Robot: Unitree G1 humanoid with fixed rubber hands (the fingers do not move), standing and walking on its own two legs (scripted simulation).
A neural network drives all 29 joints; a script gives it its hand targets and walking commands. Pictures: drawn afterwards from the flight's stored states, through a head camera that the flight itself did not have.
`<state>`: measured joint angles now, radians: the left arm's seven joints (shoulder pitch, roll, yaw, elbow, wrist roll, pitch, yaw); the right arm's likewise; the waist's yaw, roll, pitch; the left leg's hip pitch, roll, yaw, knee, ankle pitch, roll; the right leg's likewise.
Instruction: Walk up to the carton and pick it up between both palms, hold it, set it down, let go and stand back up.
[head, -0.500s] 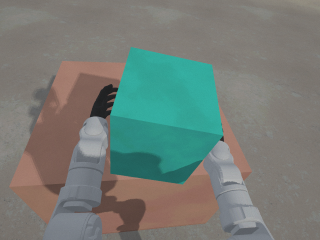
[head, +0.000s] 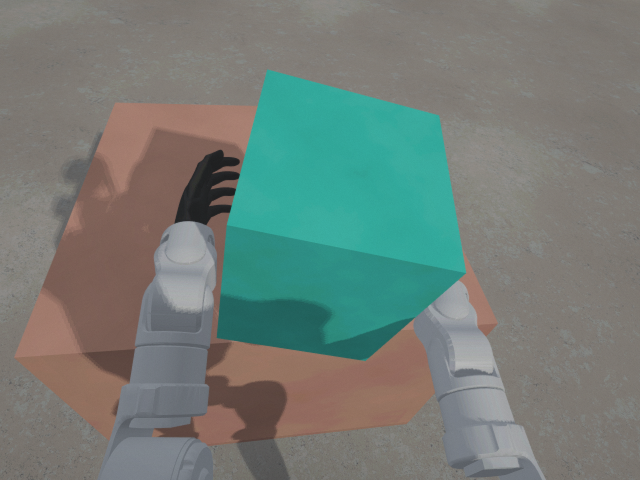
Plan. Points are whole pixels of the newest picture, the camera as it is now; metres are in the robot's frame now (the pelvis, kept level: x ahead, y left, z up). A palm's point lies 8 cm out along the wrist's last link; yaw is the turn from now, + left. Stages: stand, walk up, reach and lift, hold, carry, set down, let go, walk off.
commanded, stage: reach and lift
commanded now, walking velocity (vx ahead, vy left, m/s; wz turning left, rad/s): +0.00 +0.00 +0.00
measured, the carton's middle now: (322, 232) +0.37 -0.03 +0.12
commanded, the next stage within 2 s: hold in 0.90 s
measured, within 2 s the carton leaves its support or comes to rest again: neither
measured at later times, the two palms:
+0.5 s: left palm (182, 215) +0.37 +0.13 +0.15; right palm (433, 252) +0.34 -0.16 +0.13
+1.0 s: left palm (175, 191) +0.37 +0.13 +0.19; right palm (437, 232) +0.35 -0.16 +0.15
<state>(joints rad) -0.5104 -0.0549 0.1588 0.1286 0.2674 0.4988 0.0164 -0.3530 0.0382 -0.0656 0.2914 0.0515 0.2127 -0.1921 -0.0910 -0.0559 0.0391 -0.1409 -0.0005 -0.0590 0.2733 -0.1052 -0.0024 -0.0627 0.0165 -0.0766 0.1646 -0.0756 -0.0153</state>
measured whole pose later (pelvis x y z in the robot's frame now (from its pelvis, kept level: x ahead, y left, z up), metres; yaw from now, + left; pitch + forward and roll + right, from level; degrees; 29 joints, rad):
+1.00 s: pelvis +0.01 -0.01 +0.00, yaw +0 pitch -6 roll -1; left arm -0.56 -0.05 0.20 -0.06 0.31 0.75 0.00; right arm -0.47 -0.02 0.01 0.24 0.15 0.37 -0.22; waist -0.09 -0.06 0.07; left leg -0.04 0.01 -0.06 0.26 -0.12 -0.01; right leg 0.05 0.03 -0.08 0.14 -0.08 -0.02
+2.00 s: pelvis +0.00 -0.01 +0.00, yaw +0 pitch -7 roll -1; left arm -0.58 -0.06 0.23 -0.12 0.33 0.82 -0.02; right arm -0.51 -0.02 0.01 0.22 0.18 0.42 -0.22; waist -0.09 -0.07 0.07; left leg -0.03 0.01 -0.06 0.27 -0.11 -0.01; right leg 0.05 0.03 -0.09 0.14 -0.08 -0.03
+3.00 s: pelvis +0.00 -0.01 +0.00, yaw +0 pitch -8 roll -1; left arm -0.52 -0.05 0.20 -0.16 0.33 0.82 -0.02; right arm -0.46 -0.02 0.04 0.19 0.19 0.41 -0.24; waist -0.09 -0.07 0.09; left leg 0.00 0.02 -0.05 0.26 -0.12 -0.02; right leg 0.09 0.03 -0.09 0.14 -0.09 -0.03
